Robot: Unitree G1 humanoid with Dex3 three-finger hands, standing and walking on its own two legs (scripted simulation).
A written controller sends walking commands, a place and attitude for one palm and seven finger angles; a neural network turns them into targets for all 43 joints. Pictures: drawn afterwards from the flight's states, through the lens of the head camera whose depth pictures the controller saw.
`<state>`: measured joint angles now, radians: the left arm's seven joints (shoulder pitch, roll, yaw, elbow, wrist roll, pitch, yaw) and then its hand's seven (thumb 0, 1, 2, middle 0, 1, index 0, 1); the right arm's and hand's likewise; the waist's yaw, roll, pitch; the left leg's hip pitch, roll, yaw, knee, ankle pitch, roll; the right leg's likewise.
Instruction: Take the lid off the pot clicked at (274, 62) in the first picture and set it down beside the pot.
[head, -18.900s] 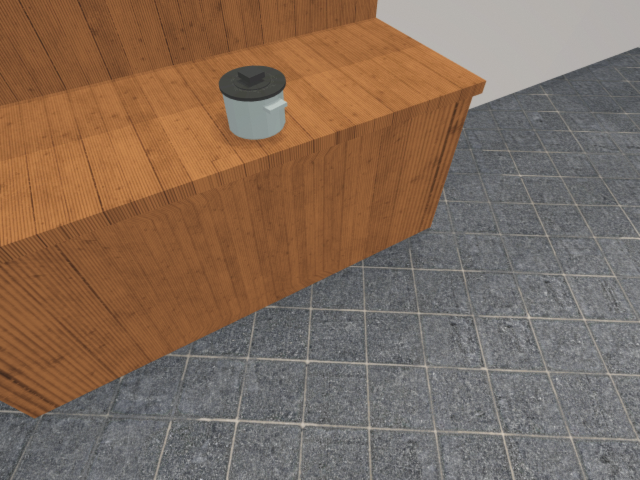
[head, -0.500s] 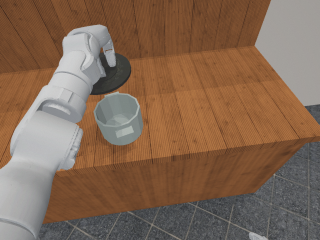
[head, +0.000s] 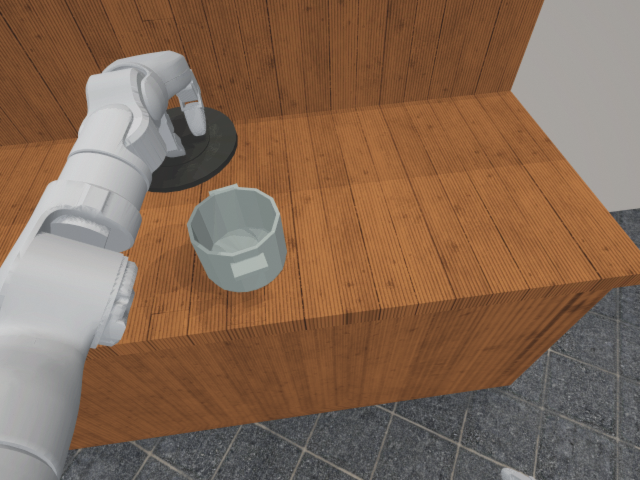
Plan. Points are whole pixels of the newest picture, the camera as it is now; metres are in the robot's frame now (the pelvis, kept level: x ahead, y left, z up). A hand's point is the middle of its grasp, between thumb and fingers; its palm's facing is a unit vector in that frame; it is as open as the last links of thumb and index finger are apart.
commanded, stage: move the lid sideways beside the pot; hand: left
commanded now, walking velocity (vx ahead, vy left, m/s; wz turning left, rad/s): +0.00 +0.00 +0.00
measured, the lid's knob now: (172, 133) +0.51 +0.17 +0.17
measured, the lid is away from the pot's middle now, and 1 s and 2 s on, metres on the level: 0.05 0.17 0.25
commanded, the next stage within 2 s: lower the lid onto the table in 1.66 s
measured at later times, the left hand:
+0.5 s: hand (109, 133) +0.48 +0.23 +0.20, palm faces -0.28 -0.09 -0.96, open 6.3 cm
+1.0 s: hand (56, 145) +0.47 +0.28 +0.20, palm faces -0.31 -0.10 -0.95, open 6.3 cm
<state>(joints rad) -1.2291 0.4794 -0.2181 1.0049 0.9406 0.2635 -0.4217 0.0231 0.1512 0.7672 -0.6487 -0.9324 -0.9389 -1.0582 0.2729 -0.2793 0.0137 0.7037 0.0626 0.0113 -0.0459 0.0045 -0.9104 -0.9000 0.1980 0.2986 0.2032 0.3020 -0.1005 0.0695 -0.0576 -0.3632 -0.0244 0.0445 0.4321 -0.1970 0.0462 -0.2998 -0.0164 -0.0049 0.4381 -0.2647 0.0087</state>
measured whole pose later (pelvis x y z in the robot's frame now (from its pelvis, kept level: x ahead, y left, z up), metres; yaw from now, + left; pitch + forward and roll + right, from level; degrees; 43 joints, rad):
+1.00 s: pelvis -0.01 +0.02 +0.00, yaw +0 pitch +8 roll -1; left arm -1.20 0.72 -0.14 1.04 0.97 0.11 -0.49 0.02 0.16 0.77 -0.64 -0.93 -0.94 -1.06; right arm 0.29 -0.30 0.01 0.70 0.08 0.07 -0.06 0.00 -0.91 -0.90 0.20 0.30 0.20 0.30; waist -0.10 0.05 -0.04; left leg -0.40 -0.03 0.04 0.46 -0.20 0.07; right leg -0.31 -0.02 -0.01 0.41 -0.24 0.03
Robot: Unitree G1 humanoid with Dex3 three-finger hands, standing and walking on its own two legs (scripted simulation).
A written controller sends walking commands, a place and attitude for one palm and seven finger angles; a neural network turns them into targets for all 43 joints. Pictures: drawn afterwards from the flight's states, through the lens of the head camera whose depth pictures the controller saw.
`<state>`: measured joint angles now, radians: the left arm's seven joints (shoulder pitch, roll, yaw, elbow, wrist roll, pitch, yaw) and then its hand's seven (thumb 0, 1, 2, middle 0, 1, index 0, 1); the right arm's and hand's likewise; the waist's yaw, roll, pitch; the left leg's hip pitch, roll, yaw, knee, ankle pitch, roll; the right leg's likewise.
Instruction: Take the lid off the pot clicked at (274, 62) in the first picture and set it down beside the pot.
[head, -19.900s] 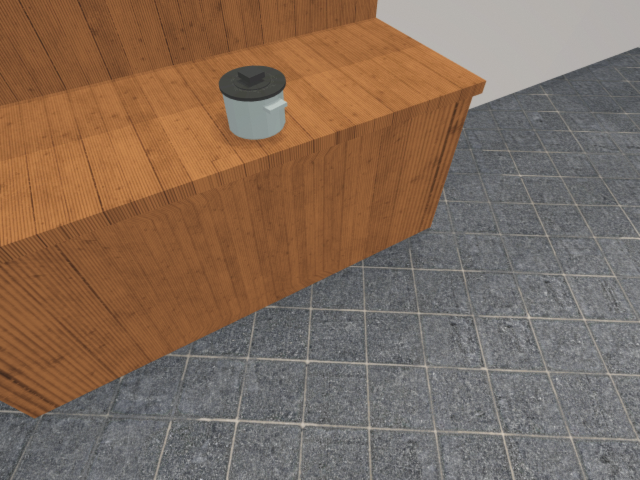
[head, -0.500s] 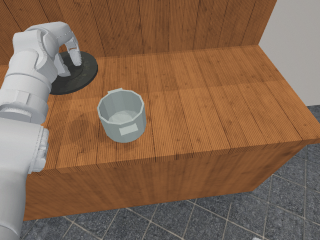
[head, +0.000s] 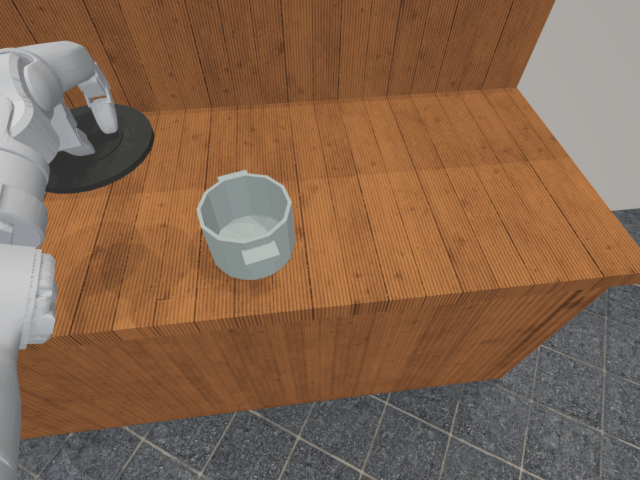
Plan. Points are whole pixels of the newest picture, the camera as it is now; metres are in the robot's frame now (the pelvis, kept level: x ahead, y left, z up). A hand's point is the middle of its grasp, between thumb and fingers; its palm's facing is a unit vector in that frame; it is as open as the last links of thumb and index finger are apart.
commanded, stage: move the lid sideways beside the pot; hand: left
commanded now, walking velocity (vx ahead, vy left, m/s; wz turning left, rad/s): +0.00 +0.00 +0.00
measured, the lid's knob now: (79, 131) +0.50 +0.27 +0.17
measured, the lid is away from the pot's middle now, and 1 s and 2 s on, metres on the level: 0.17 0.25 0.25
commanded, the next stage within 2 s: lower the lid onto the table in 0.66 s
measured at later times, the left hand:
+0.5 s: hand (28, 126) +0.48 +0.31 +0.20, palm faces -0.32 -0.10 -0.94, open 6.3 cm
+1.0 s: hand (15, 141) +0.48 +0.34 +0.18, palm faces -0.36 -0.12 -0.92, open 6.3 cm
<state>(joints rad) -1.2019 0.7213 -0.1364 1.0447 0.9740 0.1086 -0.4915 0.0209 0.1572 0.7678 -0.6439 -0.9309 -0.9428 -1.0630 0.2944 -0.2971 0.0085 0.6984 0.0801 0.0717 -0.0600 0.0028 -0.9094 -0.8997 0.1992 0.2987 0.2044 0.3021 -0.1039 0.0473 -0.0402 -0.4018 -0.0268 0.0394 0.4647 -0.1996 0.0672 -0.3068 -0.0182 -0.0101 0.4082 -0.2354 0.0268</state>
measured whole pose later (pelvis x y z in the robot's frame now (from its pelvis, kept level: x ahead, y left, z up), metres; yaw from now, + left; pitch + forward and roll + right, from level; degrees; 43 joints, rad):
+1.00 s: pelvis +0.01 +0.01 +0.00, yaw +0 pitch +11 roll -3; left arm -1.20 0.90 -0.07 1.10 0.98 -0.06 -0.53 0.02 0.16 0.77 -0.64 -0.93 -0.95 -1.07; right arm 0.29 -0.30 0.02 0.71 0.09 0.13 -0.07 0.00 -0.91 -0.90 0.20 0.30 0.21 0.30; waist -0.11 0.03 -0.03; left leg -0.49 -0.02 0.03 0.53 -0.24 0.08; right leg -0.36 -0.01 -0.02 0.41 -0.24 0.03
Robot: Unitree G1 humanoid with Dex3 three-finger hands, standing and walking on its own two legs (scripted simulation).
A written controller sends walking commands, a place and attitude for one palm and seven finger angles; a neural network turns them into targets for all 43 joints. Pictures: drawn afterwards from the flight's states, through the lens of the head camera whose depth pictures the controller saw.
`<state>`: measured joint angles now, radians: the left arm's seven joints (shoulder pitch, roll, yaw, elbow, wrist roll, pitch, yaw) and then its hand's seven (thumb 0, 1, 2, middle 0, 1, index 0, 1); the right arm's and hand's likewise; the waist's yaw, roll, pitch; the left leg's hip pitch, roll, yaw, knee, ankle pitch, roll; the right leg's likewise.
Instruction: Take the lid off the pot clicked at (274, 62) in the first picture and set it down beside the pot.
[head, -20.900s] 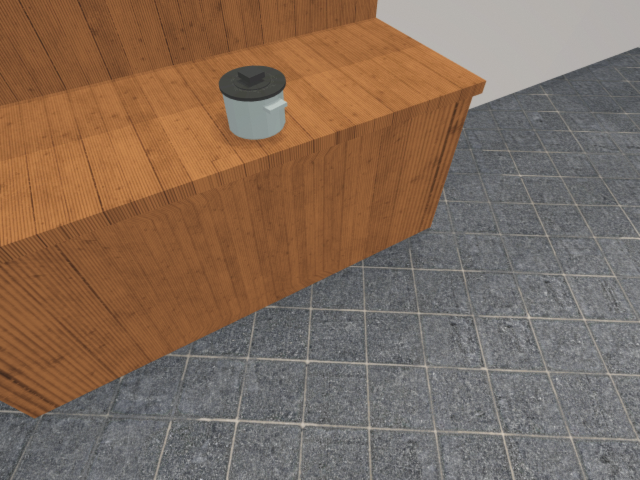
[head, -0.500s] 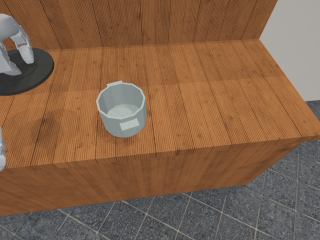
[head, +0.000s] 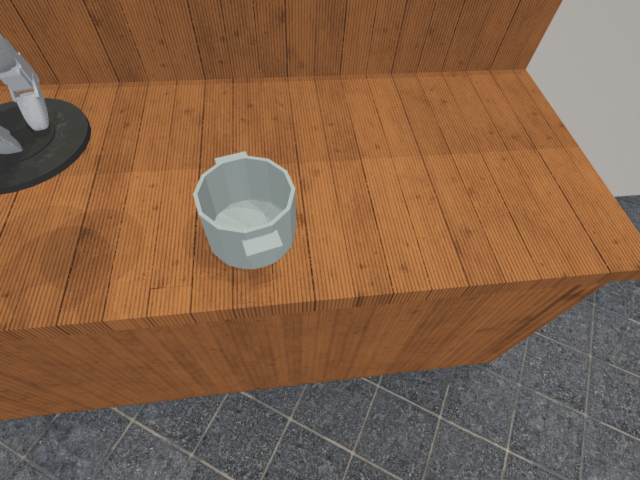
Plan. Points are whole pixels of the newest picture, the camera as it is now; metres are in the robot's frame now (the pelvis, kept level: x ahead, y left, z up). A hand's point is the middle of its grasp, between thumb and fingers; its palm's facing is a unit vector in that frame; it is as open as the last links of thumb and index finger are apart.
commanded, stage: lower the lid onto the table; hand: left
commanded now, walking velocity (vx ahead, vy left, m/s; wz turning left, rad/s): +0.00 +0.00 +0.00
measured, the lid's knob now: (4, 127) +0.49 +0.34 +0.15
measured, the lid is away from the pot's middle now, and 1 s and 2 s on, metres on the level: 0.25 0.25 0.24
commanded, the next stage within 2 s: none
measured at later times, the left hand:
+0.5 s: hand (9, 135) +0.47 +0.33 +0.15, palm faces -0.38 -0.13 -0.92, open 6.3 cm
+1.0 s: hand (25, 162) +0.47 +0.33 +0.12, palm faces -0.42 -0.10 -0.90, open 6.2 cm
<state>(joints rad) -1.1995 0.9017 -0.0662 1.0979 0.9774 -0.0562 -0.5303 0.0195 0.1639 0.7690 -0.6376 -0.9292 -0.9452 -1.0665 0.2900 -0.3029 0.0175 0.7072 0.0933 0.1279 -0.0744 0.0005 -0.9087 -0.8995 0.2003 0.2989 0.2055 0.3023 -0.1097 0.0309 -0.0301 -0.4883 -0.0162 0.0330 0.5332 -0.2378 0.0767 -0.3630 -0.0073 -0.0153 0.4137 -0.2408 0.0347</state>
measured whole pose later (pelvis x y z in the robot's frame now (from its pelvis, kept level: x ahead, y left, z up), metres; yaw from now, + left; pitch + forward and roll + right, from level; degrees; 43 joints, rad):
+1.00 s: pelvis -0.01 +0.01 -0.01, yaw -1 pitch +13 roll -3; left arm -1.11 0.88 -0.05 1.15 1.00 -0.13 -0.43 0.01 0.17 0.77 -0.63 -0.93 -0.95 -1.07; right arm 0.34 -0.30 0.02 0.72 0.08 0.10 -0.11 0.00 -0.91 -0.90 0.20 0.30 0.21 0.30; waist -0.13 0.03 -0.05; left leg -0.58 -0.01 0.05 0.60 -0.26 0.09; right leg -0.45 0.00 0.00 0.47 -0.26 0.03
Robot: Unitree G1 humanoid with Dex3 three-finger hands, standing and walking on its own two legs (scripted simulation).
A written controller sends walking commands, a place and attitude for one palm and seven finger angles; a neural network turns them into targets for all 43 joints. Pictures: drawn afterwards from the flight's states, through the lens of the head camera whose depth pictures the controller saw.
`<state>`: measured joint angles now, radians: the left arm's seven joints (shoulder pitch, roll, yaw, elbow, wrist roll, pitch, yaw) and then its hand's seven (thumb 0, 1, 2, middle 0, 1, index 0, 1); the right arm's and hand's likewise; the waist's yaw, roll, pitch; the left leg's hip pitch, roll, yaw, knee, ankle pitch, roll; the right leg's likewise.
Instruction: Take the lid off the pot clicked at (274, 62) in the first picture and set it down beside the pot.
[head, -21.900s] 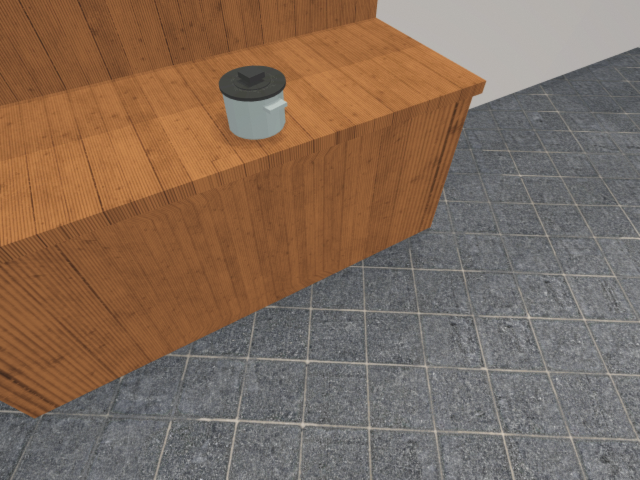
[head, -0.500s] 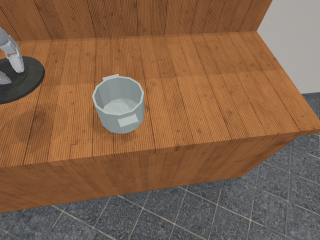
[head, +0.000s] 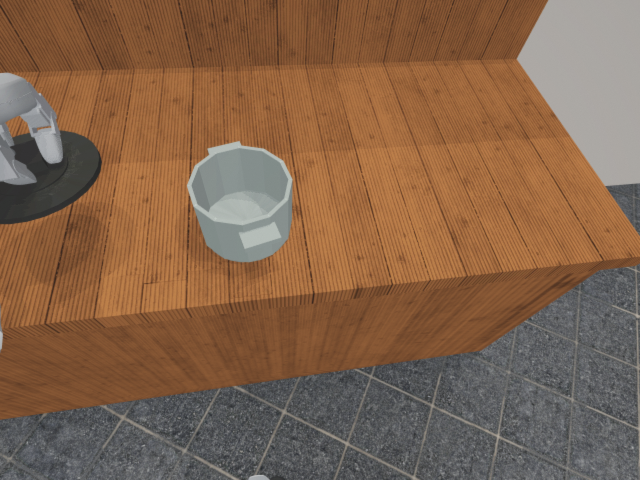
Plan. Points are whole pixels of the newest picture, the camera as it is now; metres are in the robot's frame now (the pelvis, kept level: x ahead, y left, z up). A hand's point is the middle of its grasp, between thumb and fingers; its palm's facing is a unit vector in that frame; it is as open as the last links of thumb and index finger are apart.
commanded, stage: lower the lid onto the table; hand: left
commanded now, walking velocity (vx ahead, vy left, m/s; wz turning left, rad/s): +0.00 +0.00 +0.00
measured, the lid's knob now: (21, 160) +0.48 +0.34 +0.09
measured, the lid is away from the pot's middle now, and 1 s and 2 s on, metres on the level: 0.25 0.24 0.25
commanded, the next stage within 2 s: open the fingers wide in 2.00 s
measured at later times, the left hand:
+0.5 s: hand (29, 165) +0.48 +0.33 +0.09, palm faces -0.44 -0.12 -0.89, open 6.2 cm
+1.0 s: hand (50, 179) +0.48 +0.32 +0.07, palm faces -0.45 -0.11 -0.89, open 6.2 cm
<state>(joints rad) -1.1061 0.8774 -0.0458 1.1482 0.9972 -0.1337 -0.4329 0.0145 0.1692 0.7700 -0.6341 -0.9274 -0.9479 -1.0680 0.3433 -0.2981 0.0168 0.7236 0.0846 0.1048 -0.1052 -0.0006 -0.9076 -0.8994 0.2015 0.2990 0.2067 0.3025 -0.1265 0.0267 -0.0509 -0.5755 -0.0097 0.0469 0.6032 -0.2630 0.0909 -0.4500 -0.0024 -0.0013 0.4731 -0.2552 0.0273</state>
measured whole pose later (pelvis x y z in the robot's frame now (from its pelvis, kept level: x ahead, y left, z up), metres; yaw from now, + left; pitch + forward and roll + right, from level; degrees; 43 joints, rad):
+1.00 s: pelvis +0.00 +0.00 -0.01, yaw -1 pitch +17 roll -4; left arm -1.08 0.87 0.00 1.23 1.05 -0.15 -0.33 0.01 0.17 0.77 -0.63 -0.93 -0.95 -1.07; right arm 0.39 -0.29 0.02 0.72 0.06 0.12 -0.11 0.00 -0.91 -0.90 0.20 0.30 0.21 0.30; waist -0.16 0.04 -0.08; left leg -0.72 0.01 0.05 0.71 -0.30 0.09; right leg -0.59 0.01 0.00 0.58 -0.29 0.03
